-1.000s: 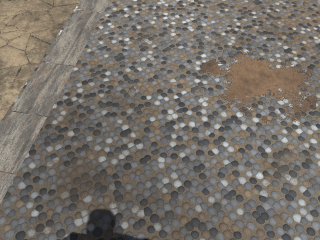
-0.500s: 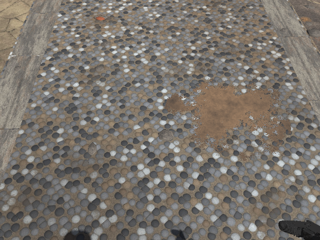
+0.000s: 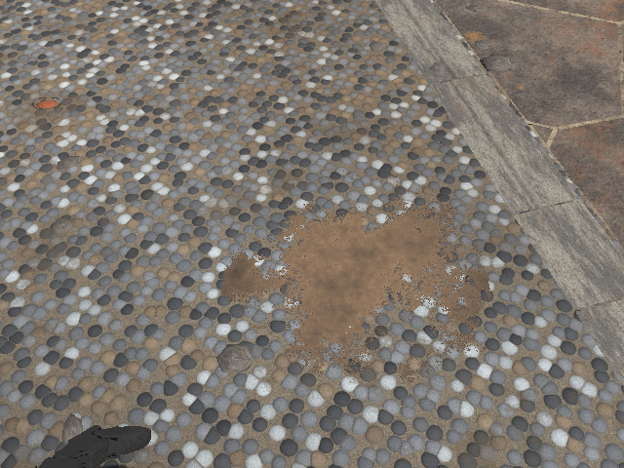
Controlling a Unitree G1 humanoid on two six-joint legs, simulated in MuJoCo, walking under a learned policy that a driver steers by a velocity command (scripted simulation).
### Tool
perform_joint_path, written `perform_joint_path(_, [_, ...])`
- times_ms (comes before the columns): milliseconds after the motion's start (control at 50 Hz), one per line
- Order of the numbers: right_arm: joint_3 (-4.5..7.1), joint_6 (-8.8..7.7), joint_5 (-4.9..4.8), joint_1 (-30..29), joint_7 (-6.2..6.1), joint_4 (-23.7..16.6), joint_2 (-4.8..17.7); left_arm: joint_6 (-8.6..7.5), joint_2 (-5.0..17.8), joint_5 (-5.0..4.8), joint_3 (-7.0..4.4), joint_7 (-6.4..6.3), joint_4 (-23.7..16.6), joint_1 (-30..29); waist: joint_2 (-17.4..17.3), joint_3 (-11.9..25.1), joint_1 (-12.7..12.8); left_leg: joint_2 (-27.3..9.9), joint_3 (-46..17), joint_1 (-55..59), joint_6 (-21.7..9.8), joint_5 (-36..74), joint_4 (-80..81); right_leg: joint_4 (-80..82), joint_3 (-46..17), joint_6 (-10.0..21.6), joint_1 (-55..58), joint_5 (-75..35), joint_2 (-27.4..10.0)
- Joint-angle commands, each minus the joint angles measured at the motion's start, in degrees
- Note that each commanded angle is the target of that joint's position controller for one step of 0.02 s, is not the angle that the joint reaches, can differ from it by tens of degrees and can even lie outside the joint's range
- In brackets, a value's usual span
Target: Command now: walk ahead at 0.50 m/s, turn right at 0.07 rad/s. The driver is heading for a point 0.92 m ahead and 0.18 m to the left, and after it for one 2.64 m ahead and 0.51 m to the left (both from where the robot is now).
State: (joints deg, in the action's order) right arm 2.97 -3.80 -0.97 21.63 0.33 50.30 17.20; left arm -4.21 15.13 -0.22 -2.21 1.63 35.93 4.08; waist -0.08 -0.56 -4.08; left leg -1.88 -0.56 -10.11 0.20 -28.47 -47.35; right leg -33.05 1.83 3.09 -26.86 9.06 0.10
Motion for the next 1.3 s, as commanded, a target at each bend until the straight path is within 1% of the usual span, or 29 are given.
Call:
perform_joint_path(20, [1.11,-2.89,-1.12,-4.4,0.47,-6.9,8.0,0.02,10.0,-0.45,-3.28,-0.39,1.2,17.7,8.6,9.9,9.7,-1.9,-3.8,-37.6,-2.0,1.7,-25.9,15.7,-32.5,12.5,38.7,9.5,-19.5])
perform_joint_path(40, [0.98,-2.78,-0.58,-6.3,0.23,-7.0,7.2,-0.05,8.8,-0.1,-2.79,-0.22,0.9,14.3,4.5,6.5,7.9,-4.0,-2.8,-35.4,-1.8,6.5,-23.4,16.9,-26.9,11.6,31.6,3.9,-17.1])
perform_joint_path(60, [1.13,-2.43,0.32,-6.9,0.11,-7.0,6.7,-0.15,7.4,0.27,-2.42,0.02,0.7,11.7,3.9,3.8,6.2,-5.3,-2.9,-32.9,-1.3,9.5,-20.2,18.7,-22.9,11.2,25.7,-0.9,-15.1])
perform_joint_path(80, [1.12,-1.85,0.37,-5.7,0.22,-6.8,5.9,-0.41,6.6,0.68,-2.21,0.08,0.7,10.2,5.3,3.3,4.3,-6.3,-3.3,-29.5,-1.0,11.4,-18.7,20.3,-20.4,11.1,21.8,-3.9,-14.0])
perform_joint_path(140, [0.7,-0.38,0.63,-6.0,-0.01,-6.8,3.6,-1.48,7.3,0.2,-2.61,-0.09,2.1,10.1,4.6,1.9,2.7,-6.5,-2.7,-28.0,0.6,15.4,-13.7,23.8,-14.9,11.9,17.4,-9.8,-13.0])
perform_joint_path(200, [0.21,-0.36,1.07,-11.7,0.09,-8.4,2.5,-1.42,8.5,0.09,-3.04,-0.8,3.9,12.2,3.0,0.1,4.0,-6.3,-2.5,-29.8,1.4,24.3,-3.4,25.0,-10.5,11.1,17.7,-12.3,-12.0])
perform_joint_path(260, [-0.38,-0.94,0.66,-17.6,0.85,-9.7,1.4,-0.98,9.6,-0.26,-3.28,-1.3,5.4,14.5,3.1,-1.3,6.2,-4.5,-1.0,-27.0,1.0,32.5,7.5,25.3,-6.8,9.2,17.9,-11.1,-10.6])
perform_joint_path(320, [-0.53,-1.32,0.17,-22.6,1.67,-11.4,1.8,-0.48,10.6,-0.78,-3.55,-1.42,7.6,17.9,3.1,-2.5,8.2,-3.1,-0.4,-26.1,0.3,33.8,13.1,24.1,-6.9,8.7,21.3,-9.1,-12.1])
perform_joint_path(360, [-0.34,-1.7,0.58,-24.0,2.27,-12.3,2.3,0.29,10.5,-0.69,-3.54,-1.75,8.8,18.4,3.5,-3.0,7.9,-1.9,-0.4,-25.5,-1.1,31.8,16.5,20.2,-6.6,7.4,24.8,-16.8,-12.8])
perform_joint_path(400, [0.24,-2.07,1.13,-21.3,2.64,-11.9,3.6,1.0,11.1,-0.57,-3.67,-2.19,9.5,17.9,5.0,-0.4,6.1,-0.3,0.1,-20.7,-2.6,29.6,18.7,14.8,-6.6,5.4,27.6,-25.5,-12.9])
perform_joint_path(440, [1.81,-2.38,2.08,-10.9,2.14,-8.6,7.0,1.38,10.3,-0.5,-3.24,-2.59,9.2,16.5,4.1,6.6,0.8,1.6,2.2,-4.4,-5.2,38.5,22.0,1.9,-4.0,1.9,25.8,-34.3,-8.2])
perform_joint_path(460, [2.53,-2.36,3.06,-3.8,1.56,-7.5,10.8,1.2,7.5,0.95,-2.08,-2.82,7.8,17.2,-1.9,14.9,-0.9,-8.0,-6.7,11.7,-8.3,61.7,17.3,-12.6,-1.7,-1.1,16.5,-18.0,-4.3])
perform_joint_path(480, [2.25,-1.7,3.24,-3.4,1.4,-7.1,12.0,0.82,0.9,1.1,0.09,-2.05,9.3,28.9,-16.2,23.8,3.6,-23.3,-26.0,31.2,-20.0,73.0,16.0,-34.1,-3.1,-5.1,-2.4,28.6,3.4])
perform_joint_path(500, [1.84,-0.82,1.47,-1.5,1.66,-7.2,8.5,0.67,6.7,-0.14,-1.19,-1.95,11.5,28.7,-11.4,28.1,0.3,-21.9,-29.1,29.8,-20.5,63.2,19.1,-39.7,-11.3,-5.3,-4.4,31.5,2.8])
perform_joint_path(520, [1.4,-0.43,1.05,-5.3,1.61,-7.5,7.3,0.92,9.6,-1.53,-2.1,-1.98,10.0,22.0,-8.2,19.4,0.1,-19.1,-21.9,22.8,-17.8,57.3,21.4,-40.5,-9.7,-5.2,-8.4,28.8,0.3])
perform_joint_path(560, [0.08,-0.05,1.39,-12.9,1.26,-7.8,3.4,2.44,8.5,-0.4,-2.18,-3.13,8.7,15.3,-3.0,9.6,2.9,-14.6,-14.8,7.2,-15.0,50.4,25.7,-33.4,-6.9,-6.0,-6.6,21.7,-4.0])
perform_joint_path(580, [-0.14,-0.02,2.12,-15.0,1.24,-7.6,2.8,3.51,7.5,-0.09,-2.13,-3.41,8.8,16.0,-4.9,8.2,5.0,-13.3,-12.5,0.1,-14.2,48.5,27.8,-29.6,-7.1,-6.2,-0.9,19.1,-5.4])
perform_joint_path(620, [-0.09,-0.15,2.94,-17.9,1.35,-7.1,2.7,4.91,4.6,0.09,-1.57,-3.93,9.8,18.4,-7.1,7.6,7.2,-11.1,-8.2,-7.1,-14.0,47.2,30.3,-21.6,-5.3,-6.7,6.7,17.1,-5.0])
perform_joint_path(660, [0.22,-0.13,2.88,-18.6,1.02,-6.2,3.6,5.28,3.6,0.52,-1.16,-4.34,10.0,17.5,-7.1,8.4,7.0,-10.5,-6.3,-8.4,-14.0,44.6,31.1,-13.9,-4.5,-6.5,10.7,13.7,-4.8])
perform_joint_path(700, [0.4,0.44,2.41,-18.1,0.6,-5.1,4.4,5.72,4.4,0.53,-1.37,-4.31,10.3,15.9,-6.9,9.0,6.2,-10.6,-6.5,-8.6,-13.5,33.8,32.3,-8.9,-4.1,-6.1,13.4,7.8,-4.5])
perform_joint_path(740, [0.18,1.21,2.05,-18.8,0.35,-4.4,4.2,6.09,4.6,0.69,-1.57,-4.11,10.6,14.3,-6.3,6.9,6.2,-9.6,-6.8,-11.0,-11.9,17.3,33.5,-3.7,-3.3,-5.2,16.3,3.6,-4.0])
perform_joint_path(780, [-0.56,1.73,1.72,-18.7,0.28,-3.5,2.5,6.04,4.4,1.6,-1.61,-3.97,10.7,12.9,-5.4,3.6,6.5,-7.2,-6.7,-14.0,-8.4,3.1,33.5,3.1,-2.6,-3.8,19.7,0.7,-3.4])
perform_joint_path(800, [-1.04,1.85,1.87,-17.0,0.29,-2.5,1.3,5.86,5.1,2.02,-1.63,-4.08,10.2,12.1,-3.9,1.8,6.2,-5.7,-6.5,-14.7,-5.9,-1.1,32.7,6.9,-4.9,-2.8,20.2,-1.1,-5.4])
perform_joint_path(820, [-1.03,1.89,2.25,-15.5,0.27,-2.1,1.3,5.61,7.7,1.81,-1.97,-4.33,9.6,11.3,-0.5,0.2,4.5,-3.0,-4.9,-14.5,-3.7,-1.2,30.0,8.9,-7.5,-1.6,18.7,-1.9,-8.1])
perform_joint_path(840, [-0.77,2.22,1.99,-13.4,-0.03,-1.8,1.3,5.4,9.9,1.05,-2.77,-4.23,10.9,9.8,6.9,-1.1,1.9,0.4,-0.6,-10.4,-2.2,3.5,28.3,9.5,-7.3,-0.6,11.4,9.7,-6.8])
perform_joint_path(880, [-0.62,2.73,2.03,-14.6,-0.69,-1.1,2.1,4.29,4.9,1.47,-1.62,-3.79,11.2,8.2,7.0,-1.4,2.7,0.5,0.3,-3.9,-1.8,10.5,24.6,12.3,-6.8,-2.2,6.4,13.3,-5.7])
perform_joint_path(940, [-0.64,3.13,2.14,-13.7,-1.07,0.4,1.6,2.93,4.6,0.97,-1.49,-3.56,12.4,8.3,5.0,0.3,2.8,0.1,0.4,-2.7,-2.5,16.7,23.4,10.2,-5.9,-3.3,9.9,3.3,-5.0])
perform_joint_path(1040, [-0.49,3.1,1.44,-14.6,-0.99,2.4,1.7,2.85,5.0,0.57,-1.43,-3.78,14.6,9.3,1.9,2.5,3.9,-0.2,0.4,-1.3,-2.3,24.3,22.3,7.6,-4.8,-2.8,14.2,-5.8,-4.3])
perform_joint_path(1300, [-0.25,4.15,1.09,-14.1,-1.97,7.4,2.5,3.76,4.0,0.44,-1.06,-3.94,19.8,8.1,0.1,1.4,3.8,-0.5,0.4,0.7,-1.9,27.7,22.2,8.4,-3.1,-2.8,15.8,-7.6,-3.0])
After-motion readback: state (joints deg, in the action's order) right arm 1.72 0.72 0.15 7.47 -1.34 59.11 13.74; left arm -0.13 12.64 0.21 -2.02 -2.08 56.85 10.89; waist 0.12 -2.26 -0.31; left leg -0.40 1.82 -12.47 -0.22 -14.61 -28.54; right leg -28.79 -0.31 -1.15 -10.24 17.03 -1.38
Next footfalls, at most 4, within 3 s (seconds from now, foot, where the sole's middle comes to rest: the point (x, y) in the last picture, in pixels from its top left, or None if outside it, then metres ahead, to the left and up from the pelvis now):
0.44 left None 0.42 0.14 -0.76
0.80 right None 0.40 -0.11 -0.76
2.18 left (237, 352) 0.74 0.16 -0.76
2.62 right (262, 242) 1.06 0.10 -0.76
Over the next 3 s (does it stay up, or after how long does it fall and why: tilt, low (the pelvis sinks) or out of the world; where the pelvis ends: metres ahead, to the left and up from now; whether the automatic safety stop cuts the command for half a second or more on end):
stays up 0.90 0.15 0.01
